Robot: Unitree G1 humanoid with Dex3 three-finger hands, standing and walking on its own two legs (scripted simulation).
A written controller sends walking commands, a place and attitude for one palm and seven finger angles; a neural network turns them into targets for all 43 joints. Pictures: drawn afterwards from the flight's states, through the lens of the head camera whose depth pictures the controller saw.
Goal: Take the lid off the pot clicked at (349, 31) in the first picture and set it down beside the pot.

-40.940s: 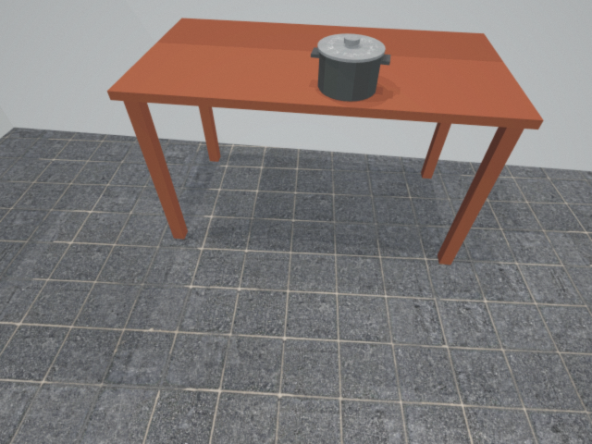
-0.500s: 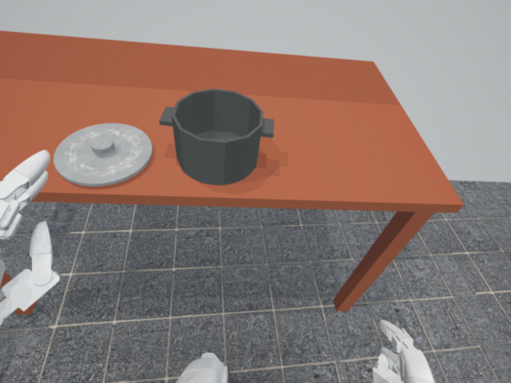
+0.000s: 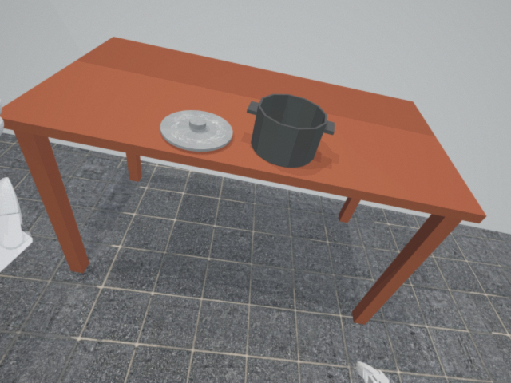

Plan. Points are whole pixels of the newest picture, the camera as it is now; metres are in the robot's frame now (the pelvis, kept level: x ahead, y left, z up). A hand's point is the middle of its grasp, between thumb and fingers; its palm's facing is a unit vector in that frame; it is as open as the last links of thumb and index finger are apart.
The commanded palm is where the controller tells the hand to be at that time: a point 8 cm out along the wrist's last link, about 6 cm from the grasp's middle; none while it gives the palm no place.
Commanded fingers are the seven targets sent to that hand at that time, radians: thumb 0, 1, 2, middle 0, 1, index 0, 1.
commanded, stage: stop stepping back and stand still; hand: left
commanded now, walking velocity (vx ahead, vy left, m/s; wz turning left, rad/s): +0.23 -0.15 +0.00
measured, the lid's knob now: (197, 123) +0.74 +0.25 +0.02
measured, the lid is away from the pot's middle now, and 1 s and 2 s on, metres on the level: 0.25 0.25 0.25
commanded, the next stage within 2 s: let the arm hang, fingers relaxed in 1.46 s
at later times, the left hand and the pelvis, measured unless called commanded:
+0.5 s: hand (14, 286) +0.17 +0.33 +0.10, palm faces +0.24 -0.85 -0.47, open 7.4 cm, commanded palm none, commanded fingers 0.00 0.90 0.90 -0.20 -0.30 -0.20 -0.30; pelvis -0.09 +0.07 +0.02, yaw -1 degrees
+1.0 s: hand out of the picture -0.01 +0.22 -0.14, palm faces +0.05 -0.98 -0.21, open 7.3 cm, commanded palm none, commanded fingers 0.00 0.90 0.90 -0.20 -0.30 -0.20 -0.30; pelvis -0.07 +0.03 +0.03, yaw +1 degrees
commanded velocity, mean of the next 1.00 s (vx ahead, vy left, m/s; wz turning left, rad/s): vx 0.11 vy -0.08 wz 0.00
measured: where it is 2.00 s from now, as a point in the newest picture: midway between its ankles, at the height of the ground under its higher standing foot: outside the picture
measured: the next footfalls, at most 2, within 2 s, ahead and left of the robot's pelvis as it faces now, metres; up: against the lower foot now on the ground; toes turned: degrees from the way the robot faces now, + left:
left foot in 0.04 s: -0.07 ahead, +0.12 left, +0.00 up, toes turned +1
right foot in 0.68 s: -0.09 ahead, -0.06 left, +0.00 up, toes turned -4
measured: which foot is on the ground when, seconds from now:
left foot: up 0.00-0.02, down 0.04-0.66, up 0.68-0.98, down 1.00-1.00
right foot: down 0.00-0.04, up 0.06-0.66, down 0.68-1.00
